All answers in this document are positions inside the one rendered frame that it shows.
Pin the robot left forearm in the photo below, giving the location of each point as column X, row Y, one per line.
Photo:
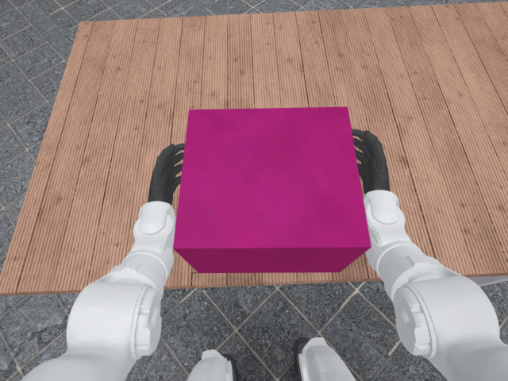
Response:
column 151, row 257

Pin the robot left foot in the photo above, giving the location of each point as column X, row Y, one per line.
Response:
column 234, row 366

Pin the right robot upper arm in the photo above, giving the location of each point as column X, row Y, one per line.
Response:
column 450, row 322

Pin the robot right forearm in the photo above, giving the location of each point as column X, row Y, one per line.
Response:
column 394, row 257

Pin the table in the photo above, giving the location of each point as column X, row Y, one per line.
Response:
column 431, row 82

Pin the left robot hand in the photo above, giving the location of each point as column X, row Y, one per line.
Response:
column 163, row 182

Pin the left robot upper arm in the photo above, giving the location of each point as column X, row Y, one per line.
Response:
column 113, row 326

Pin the carton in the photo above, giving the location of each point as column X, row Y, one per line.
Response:
column 271, row 190

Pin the right robot hand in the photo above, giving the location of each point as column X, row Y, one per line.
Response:
column 373, row 169

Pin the left robot shin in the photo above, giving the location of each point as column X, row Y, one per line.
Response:
column 211, row 353

